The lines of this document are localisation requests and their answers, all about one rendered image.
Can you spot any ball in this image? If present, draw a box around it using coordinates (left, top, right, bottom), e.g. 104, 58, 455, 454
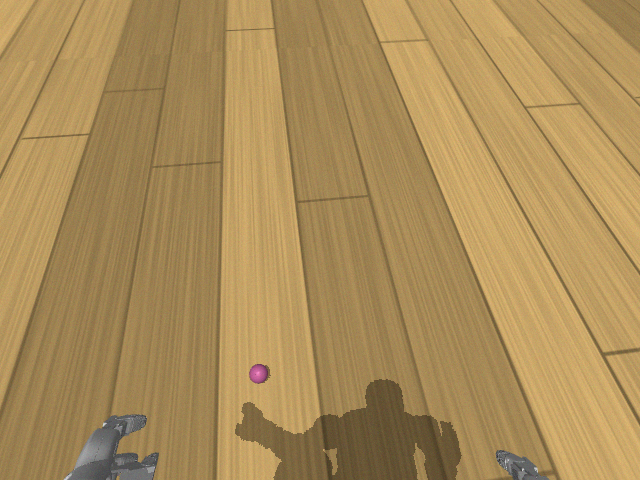
249, 364, 268, 384

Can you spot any left robot arm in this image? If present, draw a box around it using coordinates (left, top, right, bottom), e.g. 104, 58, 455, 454
64, 463, 112, 480

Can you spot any right robot hand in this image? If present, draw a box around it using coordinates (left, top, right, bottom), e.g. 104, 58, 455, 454
496, 450, 549, 480

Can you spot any left robot hand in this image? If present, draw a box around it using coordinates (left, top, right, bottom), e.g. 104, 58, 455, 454
74, 414, 159, 480

